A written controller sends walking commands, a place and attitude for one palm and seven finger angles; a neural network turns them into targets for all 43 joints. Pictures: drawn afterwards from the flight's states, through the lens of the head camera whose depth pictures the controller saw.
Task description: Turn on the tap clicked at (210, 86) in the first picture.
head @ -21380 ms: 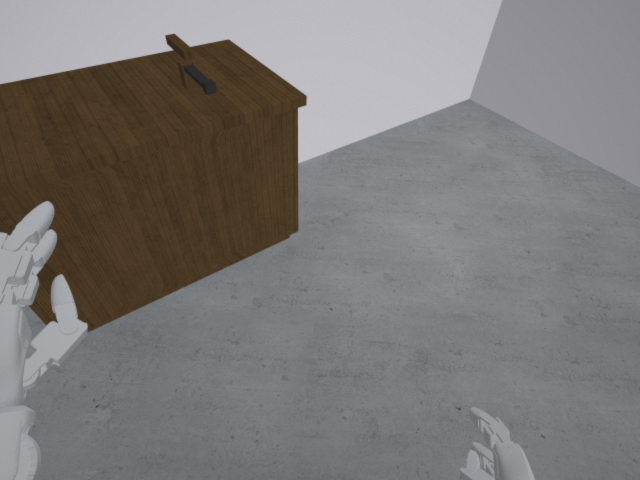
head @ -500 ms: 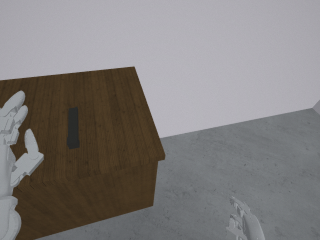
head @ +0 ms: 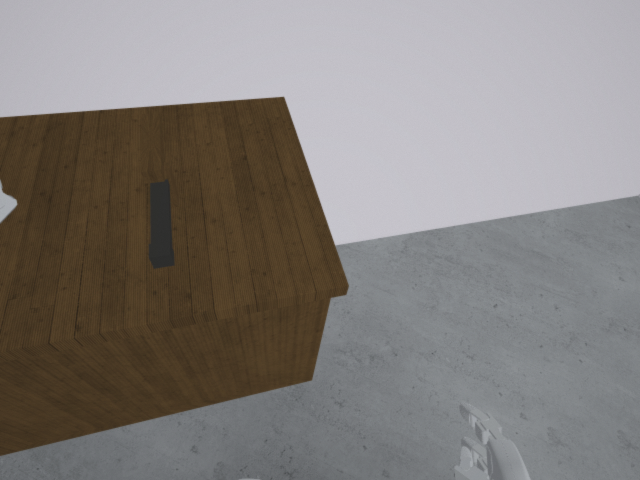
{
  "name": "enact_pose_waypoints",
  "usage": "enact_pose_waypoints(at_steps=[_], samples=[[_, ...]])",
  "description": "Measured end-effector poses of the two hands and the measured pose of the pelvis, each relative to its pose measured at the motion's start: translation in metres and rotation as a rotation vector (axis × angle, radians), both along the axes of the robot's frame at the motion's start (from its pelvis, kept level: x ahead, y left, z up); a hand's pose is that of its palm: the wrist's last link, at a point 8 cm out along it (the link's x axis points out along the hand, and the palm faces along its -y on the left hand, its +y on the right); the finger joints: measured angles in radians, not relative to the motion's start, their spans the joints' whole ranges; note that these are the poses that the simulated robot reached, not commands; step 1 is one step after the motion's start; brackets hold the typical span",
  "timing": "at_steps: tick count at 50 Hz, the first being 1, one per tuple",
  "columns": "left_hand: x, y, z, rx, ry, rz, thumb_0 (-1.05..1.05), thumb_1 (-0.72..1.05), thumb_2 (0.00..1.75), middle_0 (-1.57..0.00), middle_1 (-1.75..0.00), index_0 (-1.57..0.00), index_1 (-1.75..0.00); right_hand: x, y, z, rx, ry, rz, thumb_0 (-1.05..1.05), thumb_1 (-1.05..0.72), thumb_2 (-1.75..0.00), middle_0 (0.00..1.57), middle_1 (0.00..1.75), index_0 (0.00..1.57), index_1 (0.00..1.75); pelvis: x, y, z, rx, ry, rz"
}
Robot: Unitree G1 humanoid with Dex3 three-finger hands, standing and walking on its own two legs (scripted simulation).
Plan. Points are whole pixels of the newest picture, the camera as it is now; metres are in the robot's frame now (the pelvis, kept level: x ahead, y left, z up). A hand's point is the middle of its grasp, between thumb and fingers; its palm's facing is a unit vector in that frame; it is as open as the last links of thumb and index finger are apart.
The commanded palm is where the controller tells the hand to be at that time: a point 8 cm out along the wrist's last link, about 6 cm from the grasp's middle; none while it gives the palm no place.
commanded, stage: look again from close up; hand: left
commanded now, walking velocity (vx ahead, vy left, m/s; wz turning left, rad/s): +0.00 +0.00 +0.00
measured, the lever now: (161, 254) +0.37 +0.28 -0.01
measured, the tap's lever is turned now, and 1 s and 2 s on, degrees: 0 0 0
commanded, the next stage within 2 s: come to a stop and stand still in 0.20 s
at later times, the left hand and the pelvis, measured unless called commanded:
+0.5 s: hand (57, 213) +0.26 +0.26 +0.22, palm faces +0.44 -0.80 -0.42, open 7.4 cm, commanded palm +0.18 +0.28 +0.18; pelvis +0.01 +0.00 +0.00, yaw -1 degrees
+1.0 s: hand (73, 288) +0.21 +0.23 +0.20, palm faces +0.44 -0.86 -0.27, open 7.4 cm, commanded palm +0.15 +0.27 +0.18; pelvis -0.01 -0.01 +0.00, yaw -1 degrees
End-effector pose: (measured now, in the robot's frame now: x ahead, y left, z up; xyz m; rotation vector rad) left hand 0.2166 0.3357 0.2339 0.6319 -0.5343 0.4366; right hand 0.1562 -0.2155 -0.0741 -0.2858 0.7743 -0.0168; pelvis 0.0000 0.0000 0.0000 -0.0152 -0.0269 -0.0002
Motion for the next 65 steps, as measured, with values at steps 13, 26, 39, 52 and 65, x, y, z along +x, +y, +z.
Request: enact_pose_waypoints(at_steps=[13, 26, 39, 52, 65], samples=[[-0.006, -0.054, -0.087, -0.184, 0.387, -0.187, 0.01, 0.89, 0.89, -0.21, -0.30, -0.22, -0.30, -0.006, -0.003, 0.003, 0.049, -0.029, -0.129, 0.01, -0.91, -0.90, 0.20, 0.30, 0.20, 0.30, 0.016, 0.005, 0.002, 0.010, 0.009, -0.042], [0.004, -0.028, 0.001, -0.016, -0.029, -0.125, 0.01, 0.89, 0.89, -0.21, -0.30, -0.21, -0.30, 0.035, -0.003, 0.023, 0.008, -0.156, -0.006, 0.01, -0.91, -0.90, 0.20, 0.30, 0.20, 0.30, 0.013, 0.005, 0.001, -0.003, 0.004, -0.026], [-0.045, -0.052, -0.083, -0.272, 0.310, -0.101, 0.01, 0.89, 0.89, -0.21, -0.30, -0.21, -0.30, -0.009, -0.003, 0.009, 0.052, -0.102, -0.073, 0.01, -0.91, -0.90, 0.20, 0.30, 0.20, 0.30, -0.002, 0.000, 0.001, 0.015, -0.031, -0.021], [-0.043, -0.066, -0.037, -0.221, 0.064, -0.126, 0.01, 0.90, 0.90, -0.20, -0.30, -0.21, -0.30, -0.011, -0.016, 0.019, 0.036, -0.156, -0.048, 0.02, -0.91, -0.90, 0.20, 0.30, 0.20, 0.30, -0.009, -0.009, 0.004, 0.007, -0.028, -0.020], [-0.033, -0.060, -0.058, -0.232, 0.193, -0.107, 0.01, 0.89, 0.89, -0.21, -0.30, -0.21, -0.30, -0.008, -0.025, 0.019, -0.012, -0.092, -0.059, 0.01, -0.91, -0.90, 0.20, 0.30, 0.20, 0.30, 0.001, -0.010, 0.006, 0.001, -0.015, -0.013]])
